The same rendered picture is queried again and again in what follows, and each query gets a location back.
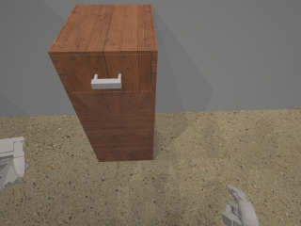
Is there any handle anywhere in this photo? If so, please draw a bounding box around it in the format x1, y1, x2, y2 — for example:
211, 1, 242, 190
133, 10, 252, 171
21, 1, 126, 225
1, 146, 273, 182
91, 73, 122, 89

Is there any cabinet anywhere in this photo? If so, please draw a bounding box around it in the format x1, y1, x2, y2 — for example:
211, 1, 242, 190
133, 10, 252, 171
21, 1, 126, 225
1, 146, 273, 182
48, 4, 158, 162

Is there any right robot hand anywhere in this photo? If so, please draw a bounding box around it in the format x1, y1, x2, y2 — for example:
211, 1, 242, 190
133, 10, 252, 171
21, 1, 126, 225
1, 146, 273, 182
222, 185, 260, 226

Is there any drawer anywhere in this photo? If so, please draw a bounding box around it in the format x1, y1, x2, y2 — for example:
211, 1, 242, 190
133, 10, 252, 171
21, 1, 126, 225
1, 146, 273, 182
56, 53, 151, 92

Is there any left robot hand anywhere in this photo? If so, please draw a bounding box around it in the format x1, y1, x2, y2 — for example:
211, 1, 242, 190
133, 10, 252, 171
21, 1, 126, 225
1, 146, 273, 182
0, 137, 29, 194

